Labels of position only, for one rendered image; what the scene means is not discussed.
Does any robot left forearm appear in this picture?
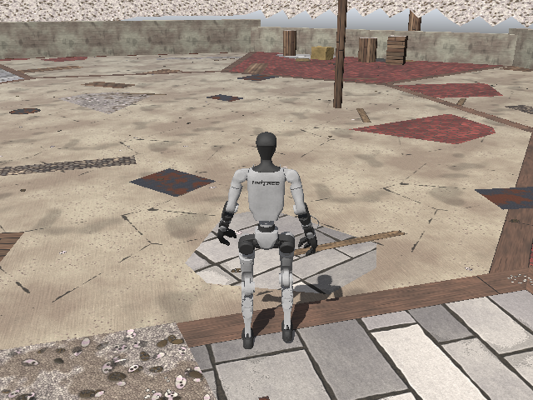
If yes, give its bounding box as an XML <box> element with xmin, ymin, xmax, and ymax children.
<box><xmin>218</xmin><ymin>201</ymin><xmax>234</xmax><ymax>232</ymax></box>

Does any robot right forearm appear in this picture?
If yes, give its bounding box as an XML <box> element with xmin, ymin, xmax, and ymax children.
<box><xmin>298</xmin><ymin>202</ymin><xmax>316</xmax><ymax>239</ymax></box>

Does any robot right hand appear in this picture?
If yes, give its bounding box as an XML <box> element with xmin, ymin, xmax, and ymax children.
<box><xmin>298</xmin><ymin>235</ymin><xmax>318</xmax><ymax>256</ymax></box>

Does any robot left upper arm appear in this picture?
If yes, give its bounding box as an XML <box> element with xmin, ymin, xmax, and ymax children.
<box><xmin>225</xmin><ymin>168</ymin><xmax>249</xmax><ymax>214</ymax></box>

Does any right robot shin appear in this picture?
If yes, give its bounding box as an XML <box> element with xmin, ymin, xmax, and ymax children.
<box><xmin>281</xmin><ymin>273</ymin><xmax>293</xmax><ymax>330</ymax></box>

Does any left robot thigh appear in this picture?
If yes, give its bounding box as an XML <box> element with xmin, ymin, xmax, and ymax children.
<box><xmin>238</xmin><ymin>233</ymin><xmax>256</xmax><ymax>297</ymax></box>

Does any robot right upper arm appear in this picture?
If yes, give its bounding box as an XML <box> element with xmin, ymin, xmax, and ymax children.
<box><xmin>283</xmin><ymin>168</ymin><xmax>306</xmax><ymax>215</ymax></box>

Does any robot left hand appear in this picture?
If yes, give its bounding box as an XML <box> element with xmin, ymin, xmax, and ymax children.
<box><xmin>217</xmin><ymin>228</ymin><xmax>237</xmax><ymax>246</ymax></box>

